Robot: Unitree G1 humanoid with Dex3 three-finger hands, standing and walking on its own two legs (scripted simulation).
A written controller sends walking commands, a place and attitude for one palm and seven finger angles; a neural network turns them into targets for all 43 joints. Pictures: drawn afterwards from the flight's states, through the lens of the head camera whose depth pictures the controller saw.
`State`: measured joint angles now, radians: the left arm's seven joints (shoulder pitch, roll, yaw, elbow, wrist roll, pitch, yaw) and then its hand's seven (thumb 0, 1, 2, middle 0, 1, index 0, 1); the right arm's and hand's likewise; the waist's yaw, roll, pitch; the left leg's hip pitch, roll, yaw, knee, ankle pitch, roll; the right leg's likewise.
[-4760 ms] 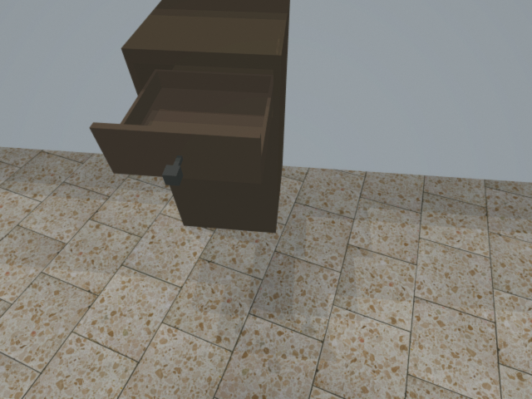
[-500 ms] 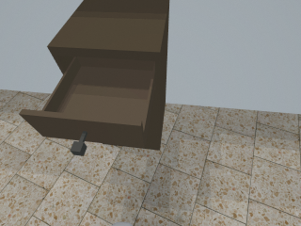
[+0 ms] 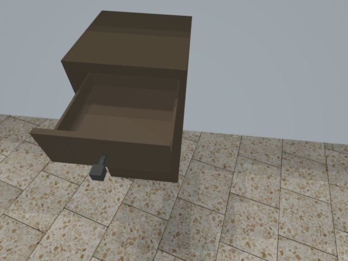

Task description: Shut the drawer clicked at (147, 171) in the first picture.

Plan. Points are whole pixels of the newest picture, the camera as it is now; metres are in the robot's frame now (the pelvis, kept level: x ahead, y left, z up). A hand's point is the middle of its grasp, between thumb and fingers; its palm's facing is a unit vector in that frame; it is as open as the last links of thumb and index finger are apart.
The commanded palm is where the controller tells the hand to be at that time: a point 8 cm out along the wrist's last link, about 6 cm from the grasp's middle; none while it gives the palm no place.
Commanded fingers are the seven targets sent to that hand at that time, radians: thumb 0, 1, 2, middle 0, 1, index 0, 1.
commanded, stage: come to a stop and stand still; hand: left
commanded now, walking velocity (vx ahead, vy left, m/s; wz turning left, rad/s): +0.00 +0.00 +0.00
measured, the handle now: (100, 166) +0.36 +0.23 -0.06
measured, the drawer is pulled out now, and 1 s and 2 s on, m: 0.29 0.29 0.29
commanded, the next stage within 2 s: look again from close up in 0.30 s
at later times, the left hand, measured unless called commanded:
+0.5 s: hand out of the picture +0.00 +0.18 -0.18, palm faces +0.02 -0.98 -0.20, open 7.3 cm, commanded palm none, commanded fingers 0.00 0.90 0.90 -0.20 -0.30 -0.20 -0.30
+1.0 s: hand out of the picture +0.02 +0.19 -0.18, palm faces +0.00 -0.98 -0.21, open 7.3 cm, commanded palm none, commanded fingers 0.00 0.90 0.90 -0.20 -0.30 -0.20 -0.30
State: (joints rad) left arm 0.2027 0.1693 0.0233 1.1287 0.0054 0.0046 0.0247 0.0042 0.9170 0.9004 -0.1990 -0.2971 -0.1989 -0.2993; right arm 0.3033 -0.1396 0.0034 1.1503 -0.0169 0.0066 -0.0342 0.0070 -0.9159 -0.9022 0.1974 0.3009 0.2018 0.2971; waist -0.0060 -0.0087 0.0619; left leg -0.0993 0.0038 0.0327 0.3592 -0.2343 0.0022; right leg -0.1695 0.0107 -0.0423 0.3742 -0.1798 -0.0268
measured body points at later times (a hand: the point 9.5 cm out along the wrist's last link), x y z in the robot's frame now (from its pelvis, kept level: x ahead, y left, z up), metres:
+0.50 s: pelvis +0.00 +0.01 -0.01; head +0.02 +0.01 +0.44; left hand +0.00 +0.23 -0.16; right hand +0.01 -0.21 -0.17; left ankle -0.02 +0.11 -0.75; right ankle +0.02 -0.10 -0.75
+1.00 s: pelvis +0.00 +0.01 -0.01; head +0.02 +0.00 +0.44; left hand +0.02 +0.24 -0.16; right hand +0.00 -0.20 -0.17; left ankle -0.02 +0.11 -0.75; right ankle +0.02 -0.10 -0.75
